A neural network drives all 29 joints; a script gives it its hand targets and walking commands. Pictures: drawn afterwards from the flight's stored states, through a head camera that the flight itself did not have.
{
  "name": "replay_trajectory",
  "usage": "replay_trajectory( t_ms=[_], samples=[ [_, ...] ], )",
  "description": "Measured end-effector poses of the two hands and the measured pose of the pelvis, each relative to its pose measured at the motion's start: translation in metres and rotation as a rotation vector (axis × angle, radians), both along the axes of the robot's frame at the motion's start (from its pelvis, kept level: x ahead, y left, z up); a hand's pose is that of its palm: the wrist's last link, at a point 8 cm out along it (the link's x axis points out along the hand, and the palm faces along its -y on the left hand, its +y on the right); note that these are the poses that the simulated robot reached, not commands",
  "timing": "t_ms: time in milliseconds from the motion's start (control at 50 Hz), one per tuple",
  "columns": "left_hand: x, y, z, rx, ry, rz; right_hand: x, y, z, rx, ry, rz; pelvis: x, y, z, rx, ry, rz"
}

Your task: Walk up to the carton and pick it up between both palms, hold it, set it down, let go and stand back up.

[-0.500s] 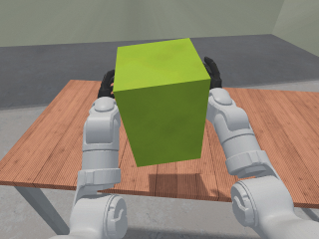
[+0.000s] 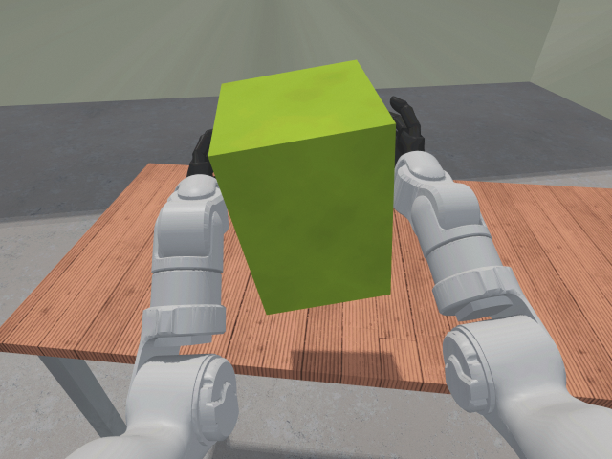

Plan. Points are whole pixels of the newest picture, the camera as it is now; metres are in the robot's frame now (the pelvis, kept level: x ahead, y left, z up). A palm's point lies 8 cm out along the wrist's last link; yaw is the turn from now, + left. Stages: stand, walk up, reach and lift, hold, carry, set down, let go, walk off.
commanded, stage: reach and lift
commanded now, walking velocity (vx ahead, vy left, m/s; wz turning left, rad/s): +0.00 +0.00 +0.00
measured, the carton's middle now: (309, 193) +0.36 -0.02 +0.23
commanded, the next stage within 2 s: hold in 0.06 s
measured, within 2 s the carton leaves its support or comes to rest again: neither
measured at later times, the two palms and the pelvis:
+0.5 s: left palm (194, 181) +0.36 +0.11 +0.26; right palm (406, 147) +0.36 -0.14 +0.28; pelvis -0.01 +0.00 +0.00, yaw +0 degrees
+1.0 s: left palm (195, 165) +0.37 +0.11 +0.27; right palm (410, 136) +0.37 -0.14 +0.30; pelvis +0.00 -0.01 +0.00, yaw +0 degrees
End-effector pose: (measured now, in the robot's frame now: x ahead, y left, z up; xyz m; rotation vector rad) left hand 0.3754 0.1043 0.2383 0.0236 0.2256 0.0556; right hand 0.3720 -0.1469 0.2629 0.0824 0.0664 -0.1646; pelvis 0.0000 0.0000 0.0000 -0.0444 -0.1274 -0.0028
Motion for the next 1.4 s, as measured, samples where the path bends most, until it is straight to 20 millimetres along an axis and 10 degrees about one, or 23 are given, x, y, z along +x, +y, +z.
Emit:
replay_trajectory(
  t_ms=[760,1400],
  samples=[
    [-0.008,0.004,0.037,-0.056,0.017,0.005,-0.006,0.004,0.044,-0.017,0.035,0.003,-0.006,-0.008,-0.002,0.005,0.015,0.001],
    [-0.005,0.010,0.037,-0.044,0.009,0.011,-0.003,0.009,0.037,-0.012,0.051,0.009,0.000,-0.009,0.000,0.000,0.003,0.006]
  ],
)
